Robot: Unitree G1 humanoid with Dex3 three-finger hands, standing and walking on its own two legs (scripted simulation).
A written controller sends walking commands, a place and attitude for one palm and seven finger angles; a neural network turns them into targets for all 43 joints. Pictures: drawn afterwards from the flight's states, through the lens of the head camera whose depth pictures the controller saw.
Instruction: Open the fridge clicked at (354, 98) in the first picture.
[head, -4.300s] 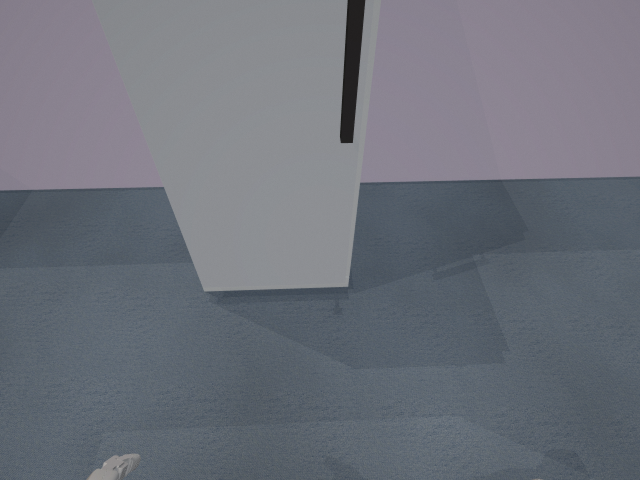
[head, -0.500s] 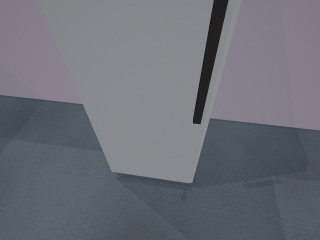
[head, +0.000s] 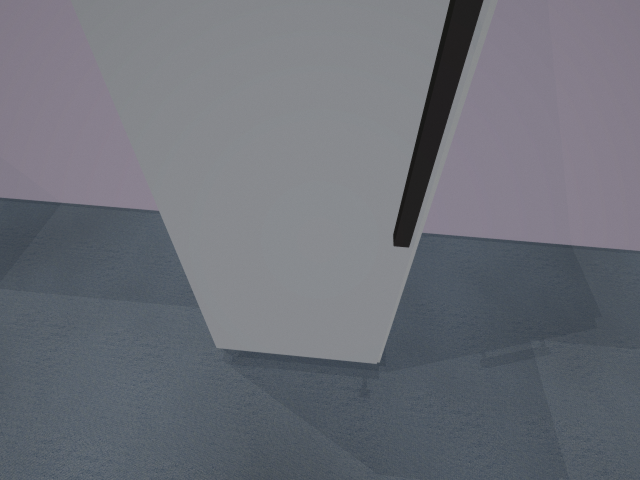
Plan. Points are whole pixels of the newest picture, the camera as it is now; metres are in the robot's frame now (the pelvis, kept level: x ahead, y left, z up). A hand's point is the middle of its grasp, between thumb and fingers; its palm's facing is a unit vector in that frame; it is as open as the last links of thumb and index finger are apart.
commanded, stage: look again from close up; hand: right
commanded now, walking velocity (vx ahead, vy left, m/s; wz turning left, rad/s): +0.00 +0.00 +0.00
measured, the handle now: (425, 137) +0.53 -0.11 +0.16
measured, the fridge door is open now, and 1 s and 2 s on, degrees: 0 0 0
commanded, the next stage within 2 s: none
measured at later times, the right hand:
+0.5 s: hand out of the picture +0.04 -0.26 -0.17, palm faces +0.03 +0.96 -0.29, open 7.4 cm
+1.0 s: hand out of the picture -0.06 -0.29 -0.17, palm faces -0.01 +0.96 -0.29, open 7.4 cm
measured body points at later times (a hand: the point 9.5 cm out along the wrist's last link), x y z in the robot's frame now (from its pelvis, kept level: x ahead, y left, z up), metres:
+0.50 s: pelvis -0.03 -0.04 -0.01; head -0.05 -0.05 +0.44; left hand +0.05 +0.22 -0.14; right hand +0.04 -0.31 -0.15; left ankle -0.03 +0.09 -0.74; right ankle +0.01 -0.14 -0.74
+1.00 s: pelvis -0.06 -0.06 +0.00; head -0.06 -0.07 +0.45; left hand +0.00 +0.21 -0.14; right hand -0.05 -0.34 -0.15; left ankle -0.03 +0.09 -0.74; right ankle +0.01 -0.14 -0.74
